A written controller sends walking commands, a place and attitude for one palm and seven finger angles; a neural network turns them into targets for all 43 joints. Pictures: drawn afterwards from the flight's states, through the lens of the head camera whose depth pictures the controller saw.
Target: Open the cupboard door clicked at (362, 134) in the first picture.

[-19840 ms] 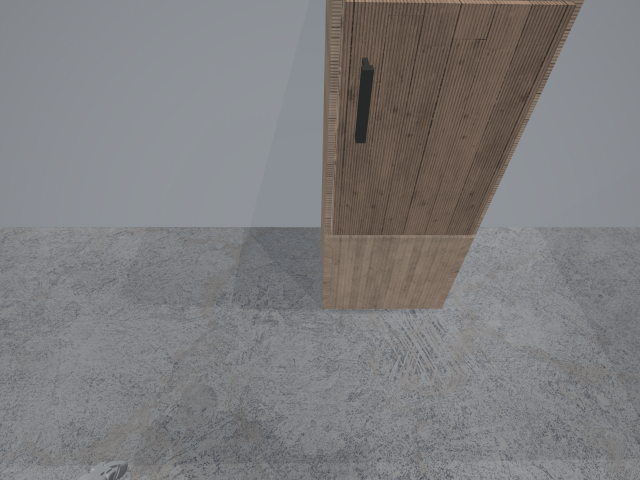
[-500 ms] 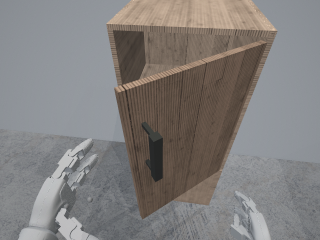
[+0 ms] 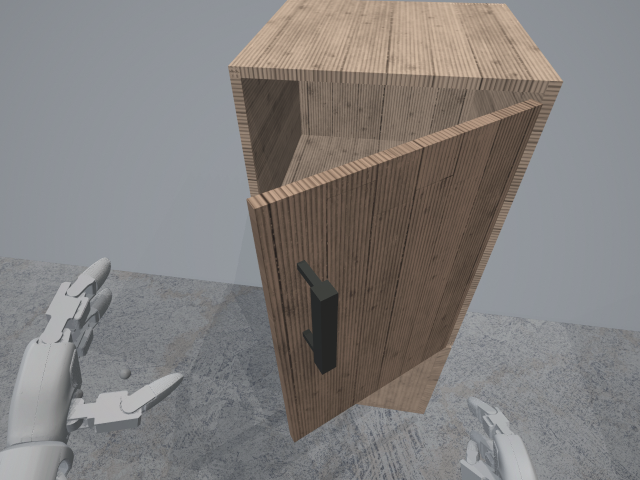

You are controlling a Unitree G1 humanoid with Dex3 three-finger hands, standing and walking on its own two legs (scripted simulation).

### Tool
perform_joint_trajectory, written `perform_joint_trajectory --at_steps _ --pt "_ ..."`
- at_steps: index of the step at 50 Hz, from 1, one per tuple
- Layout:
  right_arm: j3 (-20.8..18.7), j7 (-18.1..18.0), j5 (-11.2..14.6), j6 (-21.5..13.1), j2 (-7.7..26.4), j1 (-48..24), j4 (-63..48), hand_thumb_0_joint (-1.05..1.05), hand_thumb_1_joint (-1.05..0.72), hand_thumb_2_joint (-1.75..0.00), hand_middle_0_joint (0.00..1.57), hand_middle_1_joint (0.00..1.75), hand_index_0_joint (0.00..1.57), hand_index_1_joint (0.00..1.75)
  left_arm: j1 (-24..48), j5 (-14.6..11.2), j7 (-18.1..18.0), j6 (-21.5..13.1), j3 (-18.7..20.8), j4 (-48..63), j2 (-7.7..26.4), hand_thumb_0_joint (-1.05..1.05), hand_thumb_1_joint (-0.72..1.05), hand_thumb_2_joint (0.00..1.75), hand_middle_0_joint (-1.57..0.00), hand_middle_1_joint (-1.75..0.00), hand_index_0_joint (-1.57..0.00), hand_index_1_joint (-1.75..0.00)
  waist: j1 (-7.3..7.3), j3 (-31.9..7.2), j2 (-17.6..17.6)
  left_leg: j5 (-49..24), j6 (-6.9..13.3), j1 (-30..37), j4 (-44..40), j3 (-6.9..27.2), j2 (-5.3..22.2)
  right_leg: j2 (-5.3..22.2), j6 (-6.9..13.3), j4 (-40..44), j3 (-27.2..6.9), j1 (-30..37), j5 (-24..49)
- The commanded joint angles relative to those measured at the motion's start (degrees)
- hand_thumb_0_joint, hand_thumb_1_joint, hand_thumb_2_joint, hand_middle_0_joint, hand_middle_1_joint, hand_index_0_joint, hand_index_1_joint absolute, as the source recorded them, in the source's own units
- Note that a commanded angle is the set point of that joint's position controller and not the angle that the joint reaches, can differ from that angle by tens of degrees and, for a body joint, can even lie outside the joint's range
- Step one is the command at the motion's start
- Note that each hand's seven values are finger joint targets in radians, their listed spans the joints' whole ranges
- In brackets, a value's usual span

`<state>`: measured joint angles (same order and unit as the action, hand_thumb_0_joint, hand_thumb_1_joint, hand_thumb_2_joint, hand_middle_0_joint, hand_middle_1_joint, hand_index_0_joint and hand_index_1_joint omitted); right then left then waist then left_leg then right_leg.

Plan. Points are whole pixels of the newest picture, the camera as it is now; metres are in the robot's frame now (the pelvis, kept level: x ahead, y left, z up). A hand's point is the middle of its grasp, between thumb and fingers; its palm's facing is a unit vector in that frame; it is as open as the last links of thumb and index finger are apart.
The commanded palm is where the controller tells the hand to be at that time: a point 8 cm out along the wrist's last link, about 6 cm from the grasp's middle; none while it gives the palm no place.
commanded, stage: draw the hand back to the body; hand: left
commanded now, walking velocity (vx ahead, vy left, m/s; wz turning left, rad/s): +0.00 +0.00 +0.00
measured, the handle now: (315, 319) +0.28 +0.05 +0.09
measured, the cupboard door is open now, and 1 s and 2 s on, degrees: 40 40 40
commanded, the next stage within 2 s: step back with the hand held close in 0.68 s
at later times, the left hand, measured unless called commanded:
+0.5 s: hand (105, 336) +0.20 +0.24 +0.16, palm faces +0.43 -0.82 -0.38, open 7.7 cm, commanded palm +0.15 +0.28 +0.18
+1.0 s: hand (106, 329) +0.20 +0.24 +0.16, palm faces +0.39 -0.81 -0.44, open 7.5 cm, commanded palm +0.15 +0.28 +0.18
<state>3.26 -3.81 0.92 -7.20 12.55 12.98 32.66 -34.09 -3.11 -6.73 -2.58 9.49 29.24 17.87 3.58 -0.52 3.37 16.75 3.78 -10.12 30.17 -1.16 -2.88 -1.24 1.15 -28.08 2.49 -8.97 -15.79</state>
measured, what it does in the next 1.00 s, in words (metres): stands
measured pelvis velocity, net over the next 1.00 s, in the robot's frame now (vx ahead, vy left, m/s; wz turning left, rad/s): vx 0.00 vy -0.02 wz -0.03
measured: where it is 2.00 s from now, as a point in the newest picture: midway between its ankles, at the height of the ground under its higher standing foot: outside the picture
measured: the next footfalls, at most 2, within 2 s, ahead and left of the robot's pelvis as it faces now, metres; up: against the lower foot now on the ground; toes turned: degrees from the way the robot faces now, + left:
right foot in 1.88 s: -0.25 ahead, -0.10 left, +0.00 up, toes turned -5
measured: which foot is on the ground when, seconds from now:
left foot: down 0.00-1.00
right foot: down 0.00-1.00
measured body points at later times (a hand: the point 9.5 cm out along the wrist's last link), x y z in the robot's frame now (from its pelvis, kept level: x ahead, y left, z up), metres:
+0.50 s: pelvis +0.01 -0.02 +0.01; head -0.01 -0.04 +0.46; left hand +0.17 +0.28 +0.18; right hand +0.20 -0.24 -0.07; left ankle +0.00 +0.07 -0.74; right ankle +0.00 -0.11 -0.74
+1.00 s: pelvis +0.00 -0.02 +0.01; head +0.00 -0.03 +0.46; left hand +0.18 +0.28 +0.18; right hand +0.18 -0.26 -0.08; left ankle +0.00 +0.07 -0.74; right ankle +0.00 -0.11 -0.74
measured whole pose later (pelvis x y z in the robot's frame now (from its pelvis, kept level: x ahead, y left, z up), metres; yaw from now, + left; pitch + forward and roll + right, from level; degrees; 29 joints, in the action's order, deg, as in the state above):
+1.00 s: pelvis +0.00 -0.02 +0.01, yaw -2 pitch -1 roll -1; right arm 0.2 -2.8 1.4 -1.7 14.0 9.6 33.6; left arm -28.2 -3.6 -6.2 -7.9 21.2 21.7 21.0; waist 1.7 0.9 3.4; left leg 14.4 2.4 -10.5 26.3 -2.2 -0.6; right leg -3.5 2.4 -22.5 1.3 -9.2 -11.9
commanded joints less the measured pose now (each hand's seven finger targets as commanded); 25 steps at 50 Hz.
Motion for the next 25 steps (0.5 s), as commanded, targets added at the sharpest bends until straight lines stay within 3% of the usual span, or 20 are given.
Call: perform_joint_trajectory --at_steps 1,6,8,12,13,15,17,19,24,25 --pt "-3.1 -0.4 -0.2 -2.8 6.5 -8.4 -8.9 0.00 -0.90 -0.90 0.20 0.30 0.20 0.30 4.1 0.1 -1.1 -4.4 7.7 12.1 7.8 0.00 0.41 0.69 -0.18 -0.30 -0.18 -0.30 -0.13 -2.3 0.6 -12.8 -3.8 0.4 -8.7 6.1 5.0 0.7 1.1 4.9 -2.0 1.8 8.1" --pt "-3.6 -0.3 -0.1 -1.8 6.5 -9.0 -7.9 0.00 -0.90 -0.90 0.20 0.30 0.20 0.30 5.4 -0.4 -1.3 -4.4 11.8 9.6 10.1 0.00 0.58 0.76 -0.19 -0.30 -0.19 -0.30 0.08 -2.6 -1.7 -14.6 -3.3 1.5 -8.5 4.5 4.6 0.8 0.9 6.3 -2.5 2.9 10.6" --pt "-3.7 -0.3 0.0 -1.6 6.6 -9.3 -7.5 0.00 -0.90 -0.90 0.20 0.30 0.20 0.30 7.1 -0.4 -1.3 -4.6 13.1 9.4 11.2 0.00 0.65 0.80 -0.19 -0.30 -0.19 -0.30 0.15 -2.3 1.0 -15.4 -3.4 1.8 -8.7 4.4 4.6 0.9 1.0 6.6 -2.6 3.3 11.0" --pt "-3.8 -0.3 0.0 -1.3 6.5 -9.3 -6.9 0.00 -0.90 -0.90 0.20 0.30 0.20 0.30 9.3 -1.0 -1.4 -4.9 15.3 8.1 12.3 0.00 0.80 0.86 -0.20 -0.30 -0.20 -0.30 0.08 -2.7 -0.2 -14.8 -2.8 2.8 -8.8 3.8 4.2 1.0 0.9 7.6 -2.7 3.5 11.3" --pt "-3.9 -0.5 0.0 -1.3 6.7 -9.6 -6.6 0.00 -0.90 -0.90 0.20 0.30 0.20 0.30 9.9 -0.9 -1.5 -4.9 16.2 7.7 13.3 0.00 0.83 0.87 -0.20 -0.30 -0.20 -0.30 0.23 -2.7 1.5 -15.4 -2.7 3.0 -8.7 3.6 4.2 1.2 1.0 7.8 -2.9 3.9 12.0" --pt "-4.0 -0.5 0.1 -1.0 6.5 -9.5 -6.3 0.00 -0.90 -0.90 0.20 0.30 0.20 0.30 10.5 -1.3 -1.5 -4.9 16.3 6.2 12.6 0.00 0.90 0.90 -0.20 -0.30 -0.20 -0.30 -0.09 -2.0 0.1 -15.4 -2.6 3.5 -8.7 3.2 4.1 1.2 0.7 8.2 -2.9 3.3 12.3" --pt "-4.0 -0.2 0.0 -0.9 6.6 -9.6 -6.3 0.00 -0.90 -0.90 0.20 0.30 0.20 0.30 9.3 -1.5 -1.1 -4.8 15.0 4.6 11.1 0.00 0.90 0.90 -0.20 -0.30 -0.20 -0.30 -0.09 -1.3 -1.4 -15.3 -2.2 3.3 -8.7 3.0 4.0 1.2 0.6 8.6 -3.0 3.2 12.6" --pt "-4.2 -0.1 0.1 -0.7 6.9 -9.8 -6.4 0.00 -0.90 -0.90 0.20 0.30 0.20 0.30 9.5 -1.5 -0.8 -4.8 13.9 5.0 10.5 0.00 0.90 0.90 -0.20 -0.30 -0.20 -0.30 -0.22 -1.8 -0.8 -16.1 -2.1 4.0 -8.6 2.9 4.0 1.4 0.5 8.7 -3.2 3.5 13.3" --pt "-4.3 -0.2 0.0 -1.1 6.8 -10.1 -6.3 0.00 -0.90 -0.90 0.20 0.30 0.20 0.30 10.9 -1.1 -1.2 -5.5 15.7 7.5 13.1 0.00 0.90 0.90 -0.20 -0.30 -0.20 -0.30 0.17 -3.3 1.0 -15.9 -2.0 4.5 -8.6 2.8 3.8 1.4 0.6 8.9 -3.5 4.3 13.7" --pt "-4.2 -0.3 0.0 -1.1 6.6 -10.1 -6.2 0.00 -0.90 -0.90 0.20 0.30 0.20 0.30 10.3 -1.3 -1.2 -5.4 16.0 6.6 13.0 0.00 0.90 0.90 -0.20 -0.30 -0.20 -0.30 0.26 -3.3 -0.4 -15.9 -1.9 4.5 -8.5 2.6 3.7 1.4 0.4 9.0 -3.5 4.3 14.0"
